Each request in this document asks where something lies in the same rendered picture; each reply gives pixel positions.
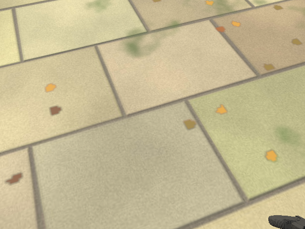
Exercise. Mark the robot right hand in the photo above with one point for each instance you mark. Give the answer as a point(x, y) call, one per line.
point(287, 222)

